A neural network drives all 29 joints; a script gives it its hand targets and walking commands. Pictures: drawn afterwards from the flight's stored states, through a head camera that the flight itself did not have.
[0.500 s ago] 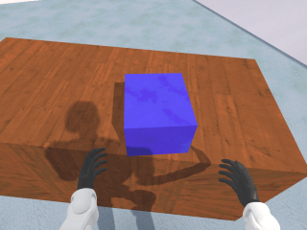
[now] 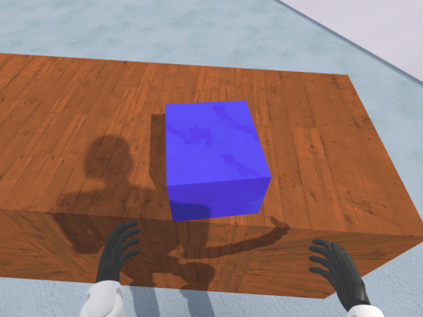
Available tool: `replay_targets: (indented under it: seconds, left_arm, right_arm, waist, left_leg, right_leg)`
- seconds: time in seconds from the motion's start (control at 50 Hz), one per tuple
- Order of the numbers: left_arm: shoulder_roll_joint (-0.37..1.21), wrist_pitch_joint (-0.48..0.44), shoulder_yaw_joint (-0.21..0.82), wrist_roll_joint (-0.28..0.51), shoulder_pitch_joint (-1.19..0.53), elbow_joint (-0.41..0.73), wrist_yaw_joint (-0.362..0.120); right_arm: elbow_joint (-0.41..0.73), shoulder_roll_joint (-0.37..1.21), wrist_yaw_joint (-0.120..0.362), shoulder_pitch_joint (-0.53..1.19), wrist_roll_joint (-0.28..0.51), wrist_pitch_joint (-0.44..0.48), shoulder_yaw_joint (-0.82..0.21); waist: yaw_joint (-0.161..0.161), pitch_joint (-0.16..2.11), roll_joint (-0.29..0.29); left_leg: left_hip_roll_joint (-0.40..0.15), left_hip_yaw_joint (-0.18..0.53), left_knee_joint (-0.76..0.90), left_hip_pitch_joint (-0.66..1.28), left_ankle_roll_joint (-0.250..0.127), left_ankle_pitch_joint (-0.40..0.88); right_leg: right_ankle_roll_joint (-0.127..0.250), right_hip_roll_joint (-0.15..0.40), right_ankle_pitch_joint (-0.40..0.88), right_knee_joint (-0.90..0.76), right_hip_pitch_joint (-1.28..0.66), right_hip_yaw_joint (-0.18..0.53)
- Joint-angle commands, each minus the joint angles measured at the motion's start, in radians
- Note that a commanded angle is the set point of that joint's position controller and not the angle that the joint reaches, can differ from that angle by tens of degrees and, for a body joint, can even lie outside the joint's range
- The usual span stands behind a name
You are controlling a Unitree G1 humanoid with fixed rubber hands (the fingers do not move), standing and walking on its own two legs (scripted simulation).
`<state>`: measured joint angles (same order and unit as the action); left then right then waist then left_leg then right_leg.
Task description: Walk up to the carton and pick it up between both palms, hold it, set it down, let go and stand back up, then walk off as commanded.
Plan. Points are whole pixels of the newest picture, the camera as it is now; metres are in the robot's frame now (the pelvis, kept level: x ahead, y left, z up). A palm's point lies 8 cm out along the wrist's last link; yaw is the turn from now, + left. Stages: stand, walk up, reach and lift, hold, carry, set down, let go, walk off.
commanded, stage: set down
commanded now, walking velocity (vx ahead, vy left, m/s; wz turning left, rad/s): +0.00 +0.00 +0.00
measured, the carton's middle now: (211, 158) +0.46 +0.06 -0.02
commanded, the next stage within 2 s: let go in 1.22 s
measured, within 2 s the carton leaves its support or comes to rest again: neither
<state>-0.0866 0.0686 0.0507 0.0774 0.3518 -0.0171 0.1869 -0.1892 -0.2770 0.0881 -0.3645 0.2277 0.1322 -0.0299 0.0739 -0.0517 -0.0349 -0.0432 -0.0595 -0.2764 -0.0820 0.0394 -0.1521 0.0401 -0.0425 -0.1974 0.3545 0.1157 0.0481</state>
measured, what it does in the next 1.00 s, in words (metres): stands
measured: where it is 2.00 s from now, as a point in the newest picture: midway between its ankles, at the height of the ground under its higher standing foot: outside the picture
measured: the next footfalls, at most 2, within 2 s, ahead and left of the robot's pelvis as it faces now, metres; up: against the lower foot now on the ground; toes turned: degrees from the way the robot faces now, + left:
none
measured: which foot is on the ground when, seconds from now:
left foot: down 0.00-1.00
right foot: down 0.00-1.00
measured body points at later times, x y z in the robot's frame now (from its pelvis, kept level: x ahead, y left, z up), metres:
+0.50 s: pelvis +0.02 +0.01 +0.00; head +0.02 +0.02 +0.45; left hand +0.17 +0.23 -0.04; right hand +0.20 -0.20 -0.04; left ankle +0.00 +0.14 -0.75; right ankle +0.00 -0.09 -0.75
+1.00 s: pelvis +0.02 +0.02 +0.00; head +0.01 +0.03 +0.45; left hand +0.16 +0.25 -0.06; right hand +0.18 -0.20 -0.07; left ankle +0.00 +0.14 -0.75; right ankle +0.00 -0.09 -0.75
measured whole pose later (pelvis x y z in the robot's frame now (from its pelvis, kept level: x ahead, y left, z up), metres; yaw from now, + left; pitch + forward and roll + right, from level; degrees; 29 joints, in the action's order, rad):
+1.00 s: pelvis +0.02 +0.02 +0.00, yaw +1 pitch -4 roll +0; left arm -0.17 0.10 0.03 0.03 0.35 -0.28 0.08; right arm -0.51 -0.20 0.07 -0.33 0.08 0.16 0.01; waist 0.06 -0.05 -0.02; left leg -0.03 -0.04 -0.33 -0.04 0.02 -0.21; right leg 0.01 -0.02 -0.22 0.32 0.03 0.03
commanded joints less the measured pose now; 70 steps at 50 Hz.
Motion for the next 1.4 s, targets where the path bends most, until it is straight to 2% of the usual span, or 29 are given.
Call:
replay_targets:
  seconds: [0.0,0.18,0.38,0.62,0.88,0.92,1.04,1.06,1.38]
  left_arm:
    - [-0.053,-0.075,-0.023,-0.018,-0.063,0.212,-0.002]
    - [-0.060,-0.116,-0.020,-0.032,-0.008,0.188,-0.014]
    - [-0.086,-0.112,-0.040,-0.049,0.017,0.111,-0.044]
    - [-0.127,-0.078,-0.053,-0.049,-0.020,0.014,-0.074]
    - [-0.172,-0.032,-0.067,-0.053,-0.069,-0.033,-0.094]
    - [-0.177,-0.021,-0.068,-0.056,-0.077,-0.075,-0.101]
    - [-0.196,-0.012,-0.072,-0.051,-0.109,-0.080,-0.108]
    - [-0.195,-0.006,-0.070,-0.056,-0.111,-0.113,-0.111]
    - [-0.208,0.024,-0.084,-0.080,-0.175,-0.218,-0.135]
  right_arm:
    - [0.180,-0.139,0.006,0.078,-0.004,0.074,0.082]
    - [0.091,-0.138,0.013,0.052,-0.012,0.127,0.078]
    - [-0.023,-0.134,0.006,0.043,-0.033,0.150,0.075]
    - [-0.098,-0.104,-0.005,0.072,-0.085,0.124,0.083]
    - [-0.122,-0.065,-0.025,0.096,-0.135,0.085,0.098]
    - [-0.153,-0.057,-0.029,0.100,-0.149,0.075,0.099]
    - [-0.164,-0.048,-0.034,0.124,-0.163,0.072,0.108]
    - [-0.194,-0.048,-0.034,0.127,-0.171,0.067,0.109]
    - [-0.325,-0.041,-0.045,0.189,-0.219,0.082,0.116]
  waist:
    - [0.011,0.120,-0.021]
    - [0.008,0.159,-0.012]
    - [-0.003,0.108,-0.008]
    - [-0.008,0.059,0.001]
    - [-0.008,0.052,0.022]
    - [-0.014,0.039,0.021]
    - [-0.015,0.059,0.030]
    - [-0.019,0.049,0.032]
    - [-0.032,0.073,0.045]
  left_leg:
    - [0.045,-0.016,-0.010,0.149,-0.010,0.208]
    - [0.049,-0.009,-0.051,0.174,0.006,0.319]
    - [0.049,-0.001,-0.054,0.186,0.015,0.353]
    - [0.051,-0.004,-0.043,0.159,0.012,0.306]
    - [0.046,-0.007,-0.037,0.125,0.008,0.247]
    - [0.047,-0.009,-0.036,0.116,0.007,0.227]
    - [0.043,-0.008,-0.039,0.108,0.008,0.216]
    - [0.042,-0.008,-0.039,0.103,0.008,0.208]
    - [0.034,-0.005,-0.061,0.096,0.021,0.224]
  right_leg:
    - [-0.016,0.034,0.141,-0.111,0.108,0.012]
    - [-0.012,0.025,0.248,-0.091,0.086,0.001]
    - [-0.011,0.023,0.263,-0.109,0.083,-0.010]
    - [-0.011,0.031,0.201,-0.126,0.079,-0.017]
    - [-0.016,0.039,0.159,-0.121,0.052,-0.023]
    - [-0.018,0.040,0.144,-0.124,0.052,-0.022]
    - [-0.021,0.037,0.141,-0.116,0.039,-0.030]
    - [-0.020,0.037,0.135,-0.115,0.040,-0.030]
    - [-0.022,0.018,0.172,-0.091,0.011,-0.045]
